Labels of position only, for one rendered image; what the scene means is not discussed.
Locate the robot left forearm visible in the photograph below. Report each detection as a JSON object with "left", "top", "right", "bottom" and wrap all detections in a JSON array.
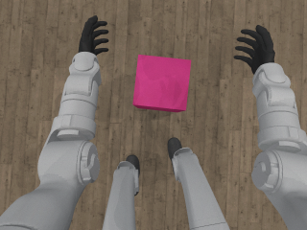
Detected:
[{"left": 37, "top": 52, "right": 102, "bottom": 180}]

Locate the left robot upper arm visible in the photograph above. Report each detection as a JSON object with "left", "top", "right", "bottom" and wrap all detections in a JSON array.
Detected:
[{"left": 0, "top": 140, "right": 101, "bottom": 230}]

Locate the left robot hand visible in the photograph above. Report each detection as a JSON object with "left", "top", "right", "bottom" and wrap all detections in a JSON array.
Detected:
[{"left": 78, "top": 15, "right": 109, "bottom": 56}]

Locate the carton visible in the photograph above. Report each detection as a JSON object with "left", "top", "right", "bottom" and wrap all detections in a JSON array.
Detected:
[{"left": 132, "top": 55, "right": 192, "bottom": 113}]

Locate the right robot hand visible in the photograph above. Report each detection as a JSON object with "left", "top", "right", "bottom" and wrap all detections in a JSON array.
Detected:
[{"left": 234, "top": 25, "right": 275, "bottom": 75}]

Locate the right robot foot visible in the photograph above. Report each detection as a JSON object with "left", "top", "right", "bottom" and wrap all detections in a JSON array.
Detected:
[{"left": 167, "top": 137, "right": 182, "bottom": 174}]

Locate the robot right forearm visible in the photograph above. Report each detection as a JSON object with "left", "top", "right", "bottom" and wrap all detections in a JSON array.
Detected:
[{"left": 251, "top": 62, "right": 307, "bottom": 156}]

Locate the right robot shin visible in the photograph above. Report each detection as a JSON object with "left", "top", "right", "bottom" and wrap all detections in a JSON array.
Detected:
[{"left": 173, "top": 148, "right": 199, "bottom": 161}]

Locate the right robot upper arm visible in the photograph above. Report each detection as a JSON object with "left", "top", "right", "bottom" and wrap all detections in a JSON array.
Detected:
[{"left": 251, "top": 149, "right": 307, "bottom": 230}]

